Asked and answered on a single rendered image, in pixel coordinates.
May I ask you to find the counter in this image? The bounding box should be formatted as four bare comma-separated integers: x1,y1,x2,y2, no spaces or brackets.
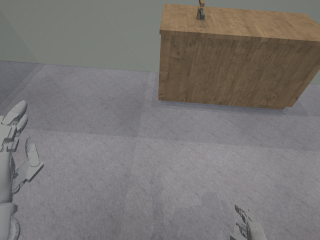
158,0,320,110

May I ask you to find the robot right hand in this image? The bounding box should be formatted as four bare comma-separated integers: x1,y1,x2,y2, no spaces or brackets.
230,204,267,240

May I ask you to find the robot left forearm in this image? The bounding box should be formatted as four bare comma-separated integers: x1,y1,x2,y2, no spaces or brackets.
0,202,21,240

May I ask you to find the robot left hand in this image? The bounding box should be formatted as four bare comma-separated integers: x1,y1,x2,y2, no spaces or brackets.
0,100,44,204

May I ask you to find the tap lever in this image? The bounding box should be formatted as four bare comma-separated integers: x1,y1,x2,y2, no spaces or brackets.
199,8,205,20

